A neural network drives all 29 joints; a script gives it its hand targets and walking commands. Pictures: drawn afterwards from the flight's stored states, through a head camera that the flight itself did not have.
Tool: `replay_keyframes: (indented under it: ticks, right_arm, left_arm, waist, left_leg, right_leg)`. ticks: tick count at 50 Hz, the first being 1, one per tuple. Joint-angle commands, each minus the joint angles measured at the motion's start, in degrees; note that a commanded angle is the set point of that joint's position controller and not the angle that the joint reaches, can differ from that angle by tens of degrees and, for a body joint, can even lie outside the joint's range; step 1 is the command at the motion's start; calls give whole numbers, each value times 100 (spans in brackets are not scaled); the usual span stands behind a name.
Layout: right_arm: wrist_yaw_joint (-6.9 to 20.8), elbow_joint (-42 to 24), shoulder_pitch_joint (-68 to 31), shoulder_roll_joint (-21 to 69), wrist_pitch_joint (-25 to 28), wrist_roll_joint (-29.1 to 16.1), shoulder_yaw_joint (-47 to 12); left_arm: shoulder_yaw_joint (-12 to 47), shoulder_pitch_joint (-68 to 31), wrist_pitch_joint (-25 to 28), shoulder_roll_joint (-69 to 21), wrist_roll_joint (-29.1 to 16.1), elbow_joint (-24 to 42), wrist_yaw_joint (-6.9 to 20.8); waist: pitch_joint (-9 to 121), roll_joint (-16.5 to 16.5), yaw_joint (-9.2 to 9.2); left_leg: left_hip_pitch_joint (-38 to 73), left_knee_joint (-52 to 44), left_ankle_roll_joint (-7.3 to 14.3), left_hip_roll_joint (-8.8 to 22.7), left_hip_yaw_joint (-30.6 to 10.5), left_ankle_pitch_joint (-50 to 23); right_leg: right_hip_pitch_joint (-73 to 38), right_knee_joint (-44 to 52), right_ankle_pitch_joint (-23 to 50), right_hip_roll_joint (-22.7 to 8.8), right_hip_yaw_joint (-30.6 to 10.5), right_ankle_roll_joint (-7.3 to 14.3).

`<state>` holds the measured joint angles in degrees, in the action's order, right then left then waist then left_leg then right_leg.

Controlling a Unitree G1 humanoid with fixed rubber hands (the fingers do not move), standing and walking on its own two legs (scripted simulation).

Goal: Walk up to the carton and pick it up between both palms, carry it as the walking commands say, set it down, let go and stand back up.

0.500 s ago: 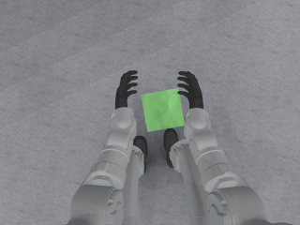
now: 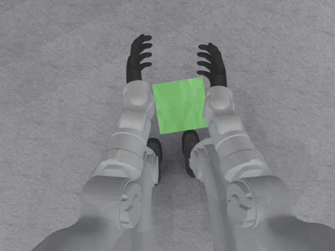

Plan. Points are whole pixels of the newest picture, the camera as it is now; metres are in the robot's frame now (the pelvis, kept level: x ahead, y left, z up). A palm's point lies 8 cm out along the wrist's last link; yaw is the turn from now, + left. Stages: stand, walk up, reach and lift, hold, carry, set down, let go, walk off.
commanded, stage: set down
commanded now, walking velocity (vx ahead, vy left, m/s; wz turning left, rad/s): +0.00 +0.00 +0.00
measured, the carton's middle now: (178, 104) +0.37 -0.03 -0.44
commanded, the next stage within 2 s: none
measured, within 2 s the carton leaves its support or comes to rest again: neither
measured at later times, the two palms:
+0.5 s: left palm (146, 72) +0.47 +0.05 -0.27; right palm (203, 70) +0.46 -0.09 -0.27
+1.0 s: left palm (146, 64) +0.50 +0.06 -0.31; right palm (198, 60) +0.49 -0.09 -0.31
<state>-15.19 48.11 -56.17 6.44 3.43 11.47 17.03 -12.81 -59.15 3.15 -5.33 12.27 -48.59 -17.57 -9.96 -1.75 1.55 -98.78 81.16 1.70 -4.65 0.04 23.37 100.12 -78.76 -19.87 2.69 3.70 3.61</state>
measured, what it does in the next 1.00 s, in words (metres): lowers itself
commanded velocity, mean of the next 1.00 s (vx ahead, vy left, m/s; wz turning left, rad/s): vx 0.00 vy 0.00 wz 0.00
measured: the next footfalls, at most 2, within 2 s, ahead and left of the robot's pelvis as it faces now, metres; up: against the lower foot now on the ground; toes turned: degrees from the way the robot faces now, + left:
none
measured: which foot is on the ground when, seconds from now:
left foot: down 0.00-1.00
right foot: down 0.00-1.00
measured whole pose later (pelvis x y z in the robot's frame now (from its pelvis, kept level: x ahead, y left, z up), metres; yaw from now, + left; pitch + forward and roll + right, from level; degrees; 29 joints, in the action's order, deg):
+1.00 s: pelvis +0.00 +0.00 -0.11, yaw -1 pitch +41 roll +0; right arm -12.8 56.0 -78.3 2.6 -0.3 12.3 18.9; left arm -15.5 -75.2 -2.2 -1.6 11.3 -51.6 -15.3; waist -19.0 -1.5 1.5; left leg -115.9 106.2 0.6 -6.0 0.3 31.2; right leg 117.8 -103.5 -26.7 4.4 3.8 3.6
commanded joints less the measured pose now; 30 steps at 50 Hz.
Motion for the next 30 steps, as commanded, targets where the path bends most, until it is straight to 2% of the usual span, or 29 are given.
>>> replay_keyframes:
  ticks: [1,4,5,6,8,10,12,13,14,15,16,17,20,21,24,26,27,30]
  right_arm:
    - [-27,-708,-2326,-183,85,-16,-545]
    - [-89,-531,-2234,-349,40,92,-358]
    - [-91,-471,-2213,-279,20,92,-364]
    - [-97,-433,-2141,-274,0,78,-341]
    - [-64,-247,-2026,-171,-19,83,-398]
    - [-39,-140,-1970,-163,-9,86,-443]
    - [-17,-321,-2106,-188,29,76,-461]
    - [-6,-86,-2007,-254,23,163,-330]
    - [13,-247,-2112,-216,53,104,-425]
    - [34,-320,-2200,-221,71,100,-506]
    - [34,-282,-2154,-250,79,98,-455]
    - [49,-308,-2278,-268,97,63,-472]
    - [82,-229,-2359,-404,76,82,-407]
    - [85,-89,-2330,-453,59,121,-317]
    - [112,-32,-2508,-458,20,71,-312]
    - [127,417,-2435,-671,-67,206,1]
    - [143,420,-2604,-716,-95,222,35]
    - [159,659,-2792,-892,-193,312,322]
  left_arm:
    - [-126,-1743,96,-197,-146,89,125]
    - [-347,-1632,44,86,-64,75,33]
    - [-314,-1735,54,118,-112,143,28]
    - [-380,-1717,50,171,-75,231,12]
    - [-258,-1642,53,38,-88,196,5]
    - [-277,-1535,71,8,-70,171,-12]
    - [-258,-1595,92,-23,-68,319,-36]
    - [-318,-1507,76,30,-15,94,-37]
    - [-275,-1538,112,-63,-47,225,-30]
    - [-217,-1531,112,-137,-87,193,-30]
    - [-194,-1572,123,-113,-100,245,-39]
    - [-172,-1634,130,-129,-107,225,-50]
    - [-159,-1775,122,-90,-154,229,-51]
    - [-261,-1763,102,-22,-74,91,-65]
    - [-109,-2158,89,-93,-186,258,-51]
    - [-445,-2158,21,207,-38,0,-61]
    - [-534,-2209,-20,254,0,-89,-46]
    - [-808,-2433,-122,450,122,-253,-16]
  waist:
    - [6073,418,-5]
    - [6277,431,-90]
    - [6331,468,-40]
    - [6445,430,-134]
    - [6379,356,-91]
    - [6312,339,-176]
    - [6413,295,-192]
    - [6132,266,-114]
    - [6235,210,-208]
    - [6203,266,-176]
    - [6237,185,-135]
    - [6150,146,-181]
    - [6012,118,-62]
    - [5838,46,-125]
    - [5848,-30,22]
    - [5376,-70,19]
    - [5287,-22,-17]
    - [5042,6,41]
  left_leg:
    - [1424,423,-27,-483,-377,-470]
    - [1436,568,-54,-525,-382,-600]
    - [1374,639,-59,-513,-370,-607]
    - [1355,697,-84,-523,-333,-725]
    - [1368,792,-87,-537,-357,-863]
    - [1324,869,-101,-558,-391,-1017]
    - [1422,930,-104,-571,-430,-1212]
    - [1299,971,-127,-560,-462,-1211]
    - [1324,1012,-134,-590,-448,-1356]
    - [1345,1062,-128,-589,-479,-1431]
    - [1392,1115,-144,-594,-491,-1505]
    - [1414,1122,-145,-600,-522,-1560]
    - [1282,1308,-179,-600,-536,-1531]
    - [1255,1309,-182,-592,-562,-1513]
    - [1281,1446,-204,-606,-550,-1407]
    - [989,1506,-228,-614,-503,-1074]
    - [934,1530,-211,-625,-508,-947]
    - [734,1626,-211,-638,-455,-572]
  right_leg:
    - [-3351,-396,523,558,-1106,-421]
    - [-3289,-663,694,625,-1058,-433]
    - [-3312,-701,739,636,-1055,-435]
    - [-3333,-776,884,653,-1078,-442]
    - [-3119,-936,1015,683,-1043,-434]
    - [-2926,-1086,1139,712,-1046,-433]
    - [-2844,-1215,1319,754,-1026,-411]
    - [-2627,-1296,1327,755,-987,-402]
    - [-2673,-1313,1466,768,-1038,-393]
    - [-2560,-1406,1506,783,-998,-388]
    - [-2523,-1458,1569,798,-980,-393]
    - [-2398,-1528,1578,804,-951,-391]
    - [-2200,-1669,1502,812,-950,-369]
    - [-2030,-1745,1421,808,-927,-372]
    - [-1947,-1855,1258,817,-901,-359]
    - [-1668,-1900,929,796,-907,-354]
    - [-1591,-1947,793,792,-887,-364]
    - [-1429,-2008,442,779,-857,-369]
